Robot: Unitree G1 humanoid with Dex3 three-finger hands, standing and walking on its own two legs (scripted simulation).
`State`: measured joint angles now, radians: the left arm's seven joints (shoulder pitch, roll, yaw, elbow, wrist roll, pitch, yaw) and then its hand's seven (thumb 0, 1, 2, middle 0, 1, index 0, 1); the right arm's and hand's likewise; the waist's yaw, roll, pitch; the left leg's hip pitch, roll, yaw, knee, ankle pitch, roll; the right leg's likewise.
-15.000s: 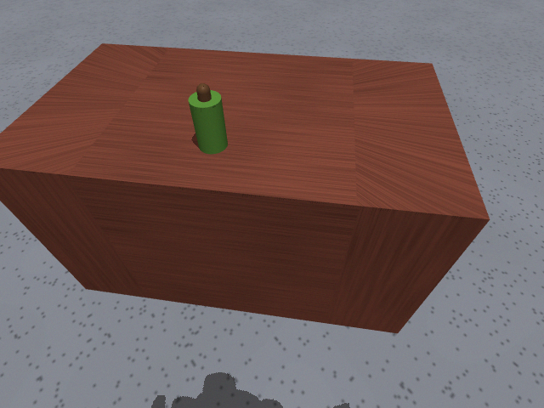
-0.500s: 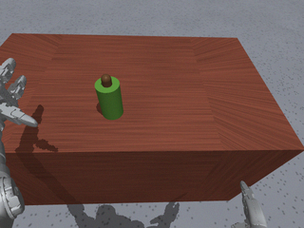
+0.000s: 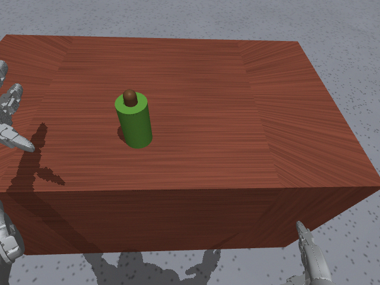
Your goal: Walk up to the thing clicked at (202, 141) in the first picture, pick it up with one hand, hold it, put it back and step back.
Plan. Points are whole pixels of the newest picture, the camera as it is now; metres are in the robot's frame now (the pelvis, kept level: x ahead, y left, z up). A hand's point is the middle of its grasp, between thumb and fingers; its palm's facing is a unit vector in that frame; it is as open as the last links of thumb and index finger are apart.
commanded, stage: go down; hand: left
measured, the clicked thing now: (134, 117) +0.51 +0.14 +0.03
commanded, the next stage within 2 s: approach in 0.96 s
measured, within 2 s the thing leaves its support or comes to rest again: neither
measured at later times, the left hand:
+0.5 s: hand (24, 103) +0.44 +0.32 +0.15, palm faces +0.05 -1.00 +0.00, open 17.5 cm
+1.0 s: hand (25, 94) +0.46 +0.32 +0.15, palm faces +0.05 -1.00 +0.00, open 17.6 cm
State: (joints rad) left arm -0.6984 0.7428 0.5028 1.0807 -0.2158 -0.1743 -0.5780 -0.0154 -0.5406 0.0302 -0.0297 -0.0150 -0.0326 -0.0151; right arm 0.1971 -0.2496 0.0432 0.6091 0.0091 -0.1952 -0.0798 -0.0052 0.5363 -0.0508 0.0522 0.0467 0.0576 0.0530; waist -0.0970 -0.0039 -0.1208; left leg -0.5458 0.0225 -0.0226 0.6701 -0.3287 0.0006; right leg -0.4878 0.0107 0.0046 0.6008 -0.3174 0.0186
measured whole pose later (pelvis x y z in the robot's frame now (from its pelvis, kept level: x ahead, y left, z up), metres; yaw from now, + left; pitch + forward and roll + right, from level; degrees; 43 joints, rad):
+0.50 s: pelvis +0.00 +0.00 -0.01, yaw -1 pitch +15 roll -2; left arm -0.81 0.82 0.51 1.17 -0.18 -0.17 -0.57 -0.01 -0.51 0.02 -0.03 0.00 -0.03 0.00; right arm 0.22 -0.25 0.06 0.53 0.01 -0.18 -0.08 -0.01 0.53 -0.05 0.05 0.05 0.06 0.05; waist -0.13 0.00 -0.14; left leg -0.67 0.03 -0.02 0.77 -0.37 0.00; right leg -0.60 0.02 0.01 0.69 -0.34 0.02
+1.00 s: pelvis +0.00 +0.01 -0.02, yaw -1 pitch +16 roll -3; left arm -0.87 0.85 0.52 1.19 -0.15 -0.13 -0.55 -0.02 -0.54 0.01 -0.03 0.00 -0.03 -0.01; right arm 0.24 -0.25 0.06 0.48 0.00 -0.17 -0.07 0.00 0.51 -0.06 0.05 0.05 0.06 0.05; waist -0.15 0.01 -0.15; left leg -0.71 0.04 -0.02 0.82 -0.40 0.01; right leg -0.64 0.03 0.01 0.71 -0.36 0.03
